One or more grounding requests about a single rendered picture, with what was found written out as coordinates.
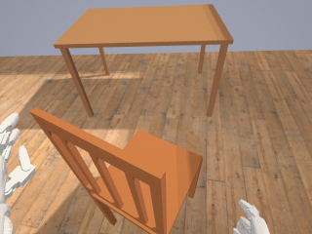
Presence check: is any chair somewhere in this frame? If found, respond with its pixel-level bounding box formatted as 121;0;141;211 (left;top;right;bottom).
29;107;204;234

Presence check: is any left robot forearm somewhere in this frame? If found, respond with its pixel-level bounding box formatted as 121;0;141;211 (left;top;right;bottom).
0;203;14;234

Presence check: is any robot right hand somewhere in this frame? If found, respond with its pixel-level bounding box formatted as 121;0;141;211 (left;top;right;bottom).
233;199;270;234

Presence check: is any table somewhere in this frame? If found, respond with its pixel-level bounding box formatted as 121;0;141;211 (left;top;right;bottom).
54;4;234;117

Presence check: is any robot left hand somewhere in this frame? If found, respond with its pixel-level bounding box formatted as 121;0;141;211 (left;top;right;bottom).
0;112;36;204

